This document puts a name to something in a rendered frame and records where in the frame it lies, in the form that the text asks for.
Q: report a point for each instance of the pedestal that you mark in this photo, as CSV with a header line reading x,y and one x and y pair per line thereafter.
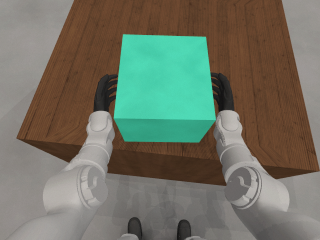
x,y
248,41

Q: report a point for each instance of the robot left hand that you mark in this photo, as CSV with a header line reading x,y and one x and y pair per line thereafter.
x,y
102,100

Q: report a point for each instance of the robot right upper arm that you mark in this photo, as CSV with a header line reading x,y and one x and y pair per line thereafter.
x,y
261,203

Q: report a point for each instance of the robot foot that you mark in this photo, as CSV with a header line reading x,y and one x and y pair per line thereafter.
x,y
183,230
134,227

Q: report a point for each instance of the robot right hand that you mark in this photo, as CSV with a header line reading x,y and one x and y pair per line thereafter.
x,y
224,98

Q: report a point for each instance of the robot left upper arm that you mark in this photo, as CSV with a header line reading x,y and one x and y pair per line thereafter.
x,y
71,199

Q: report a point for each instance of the right robot foot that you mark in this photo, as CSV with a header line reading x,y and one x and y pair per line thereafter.
x,y
183,230

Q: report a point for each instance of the left robot forearm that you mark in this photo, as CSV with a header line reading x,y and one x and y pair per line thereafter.
x,y
97,148

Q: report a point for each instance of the right robot forearm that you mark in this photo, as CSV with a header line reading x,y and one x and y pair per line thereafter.
x,y
231,148

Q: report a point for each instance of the carton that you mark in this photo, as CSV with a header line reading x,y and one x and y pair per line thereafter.
x,y
164,89

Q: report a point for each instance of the left robot foot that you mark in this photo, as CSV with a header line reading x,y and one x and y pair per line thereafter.
x,y
134,227

